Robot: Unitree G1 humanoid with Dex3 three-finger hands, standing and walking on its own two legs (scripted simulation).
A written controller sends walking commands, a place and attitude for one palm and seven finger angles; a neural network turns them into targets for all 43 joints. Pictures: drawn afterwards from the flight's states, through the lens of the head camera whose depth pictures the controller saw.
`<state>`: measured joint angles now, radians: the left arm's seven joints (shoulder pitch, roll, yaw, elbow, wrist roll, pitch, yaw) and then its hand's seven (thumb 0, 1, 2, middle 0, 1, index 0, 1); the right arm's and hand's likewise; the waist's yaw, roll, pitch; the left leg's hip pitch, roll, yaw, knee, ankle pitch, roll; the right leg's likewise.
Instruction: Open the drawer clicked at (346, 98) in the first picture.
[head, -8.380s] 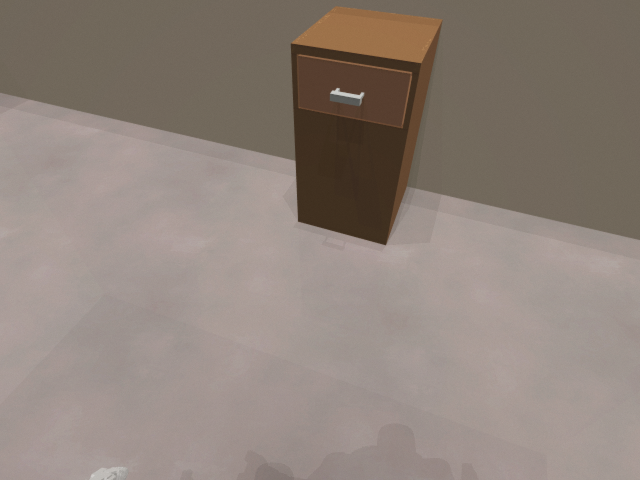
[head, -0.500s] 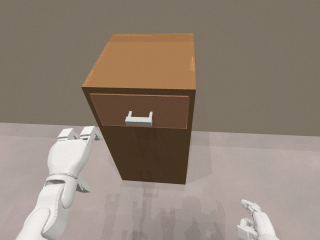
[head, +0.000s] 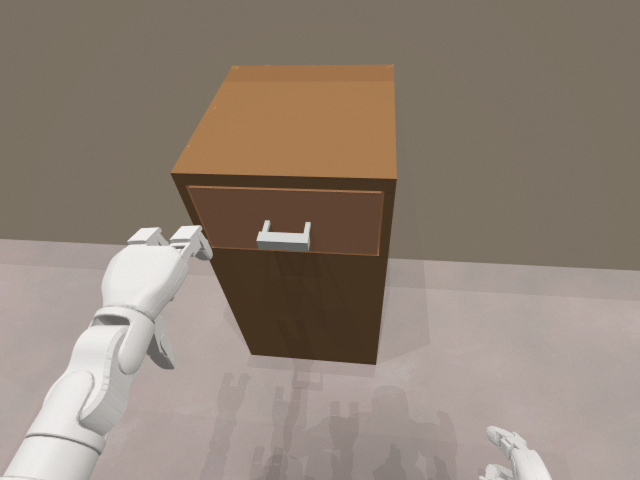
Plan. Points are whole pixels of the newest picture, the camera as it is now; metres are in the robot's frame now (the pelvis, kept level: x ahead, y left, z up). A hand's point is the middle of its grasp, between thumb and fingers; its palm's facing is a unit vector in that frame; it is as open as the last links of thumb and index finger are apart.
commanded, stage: raise the hand with hooked fingers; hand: left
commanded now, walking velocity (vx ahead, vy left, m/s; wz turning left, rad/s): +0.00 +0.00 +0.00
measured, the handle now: (285, 233) +0.57 +0.16 -0.10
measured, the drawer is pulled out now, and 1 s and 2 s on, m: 0.00 0.00 0.00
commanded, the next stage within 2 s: move the hooked fingers above the handle in 0.16 s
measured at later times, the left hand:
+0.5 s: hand (192, 293) +0.32 +0.22 +0.06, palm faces +0.00 -0.08 -1.00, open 13.8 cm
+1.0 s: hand (236, 259) +0.41 +0.19 +0.02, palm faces +0.00 -0.05 -1.00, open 13.8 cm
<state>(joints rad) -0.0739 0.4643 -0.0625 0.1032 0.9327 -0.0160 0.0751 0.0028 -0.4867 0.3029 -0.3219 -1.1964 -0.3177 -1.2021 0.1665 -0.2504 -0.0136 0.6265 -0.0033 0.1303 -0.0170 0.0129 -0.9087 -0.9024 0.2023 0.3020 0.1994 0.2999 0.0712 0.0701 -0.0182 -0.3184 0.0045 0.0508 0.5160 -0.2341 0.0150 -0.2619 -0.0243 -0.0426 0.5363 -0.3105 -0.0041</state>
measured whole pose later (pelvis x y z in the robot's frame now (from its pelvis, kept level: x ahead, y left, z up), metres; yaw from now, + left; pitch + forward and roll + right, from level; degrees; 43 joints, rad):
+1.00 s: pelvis +0.01 -0.01 -0.02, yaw -1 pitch +10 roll +0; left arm -0.48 0.38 -0.13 0.66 1.05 -0.04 0.28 0.00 -0.49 0.30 -0.32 -1.20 -0.32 -1.20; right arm 0.27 -0.25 -0.07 0.69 0.00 0.13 -0.02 0.01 -0.91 -0.90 0.20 0.30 0.20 0.30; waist -0.01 0.04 -0.10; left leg -0.54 0.02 0.05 0.67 -0.30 0.01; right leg -0.49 -0.01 -0.04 0.69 -0.38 -0.01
